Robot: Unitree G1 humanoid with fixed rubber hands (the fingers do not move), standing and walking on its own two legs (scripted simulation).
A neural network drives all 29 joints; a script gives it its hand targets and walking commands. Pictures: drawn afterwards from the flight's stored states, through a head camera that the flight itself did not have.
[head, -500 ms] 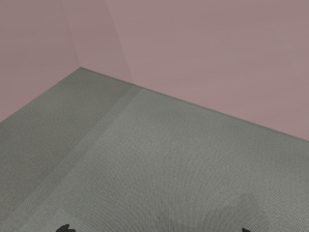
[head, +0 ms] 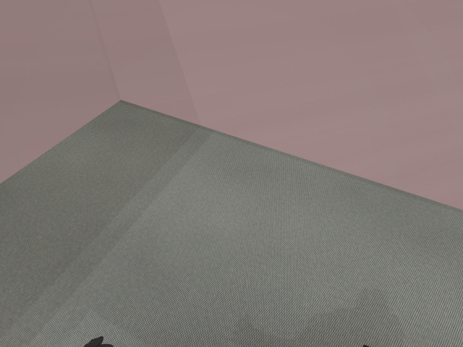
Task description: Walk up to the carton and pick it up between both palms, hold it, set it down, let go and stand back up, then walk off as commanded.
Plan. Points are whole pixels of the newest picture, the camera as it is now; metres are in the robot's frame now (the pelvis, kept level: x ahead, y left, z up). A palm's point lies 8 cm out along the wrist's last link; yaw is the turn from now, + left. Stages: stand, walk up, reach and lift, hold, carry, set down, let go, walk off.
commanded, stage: stand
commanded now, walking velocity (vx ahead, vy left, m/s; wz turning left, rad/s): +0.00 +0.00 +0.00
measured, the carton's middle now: out of the picture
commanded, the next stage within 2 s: walk up in 1.20 s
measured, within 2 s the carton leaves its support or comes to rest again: neither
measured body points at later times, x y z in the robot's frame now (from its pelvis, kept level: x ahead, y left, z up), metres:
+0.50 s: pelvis +0.00 +0.00 +0.00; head -0.01 +0.00 +0.45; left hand +0.12 +0.26 -0.11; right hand +0.11 -0.27 -0.12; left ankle +0.04 +0.13 -0.73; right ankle +0.04 -0.11 -0.73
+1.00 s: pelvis +0.00 +0.00 +0.00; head +0.00 +0.00 +0.45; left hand +0.12 +0.26 -0.11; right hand +0.11 -0.27 -0.12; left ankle +0.04 +0.13 -0.73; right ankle +0.04 -0.11 -0.73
